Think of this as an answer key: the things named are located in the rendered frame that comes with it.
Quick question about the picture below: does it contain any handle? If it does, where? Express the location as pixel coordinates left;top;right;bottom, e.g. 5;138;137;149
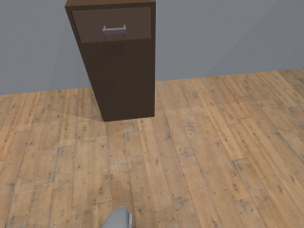
103;25;127;35

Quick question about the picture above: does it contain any drawer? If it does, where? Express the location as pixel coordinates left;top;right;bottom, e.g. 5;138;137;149
72;7;151;43

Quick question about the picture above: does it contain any cabinet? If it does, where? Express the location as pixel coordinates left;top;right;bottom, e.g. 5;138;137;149
65;0;156;123

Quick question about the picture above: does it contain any left robot thigh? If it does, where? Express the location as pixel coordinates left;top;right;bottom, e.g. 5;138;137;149
102;208;133;228

